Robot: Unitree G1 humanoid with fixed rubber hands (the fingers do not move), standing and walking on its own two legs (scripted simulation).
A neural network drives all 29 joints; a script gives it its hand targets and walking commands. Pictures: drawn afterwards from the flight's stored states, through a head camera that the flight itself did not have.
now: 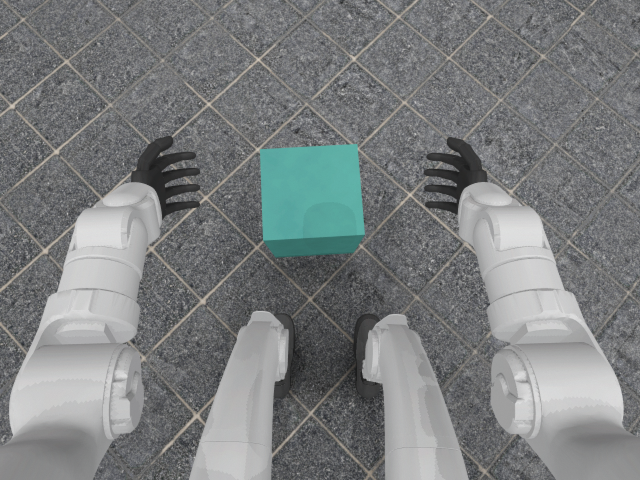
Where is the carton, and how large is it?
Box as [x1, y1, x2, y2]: [260, 144, 364, 257]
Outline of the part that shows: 356,144 260,149 263,240 275,257 346,253 354,251 364,234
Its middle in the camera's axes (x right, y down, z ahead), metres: -0.02 -0.08 +0.94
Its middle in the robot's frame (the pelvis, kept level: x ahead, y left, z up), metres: +0.54 +0.04 -0.54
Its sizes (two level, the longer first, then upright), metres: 0.210 0.200 0.250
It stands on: the floor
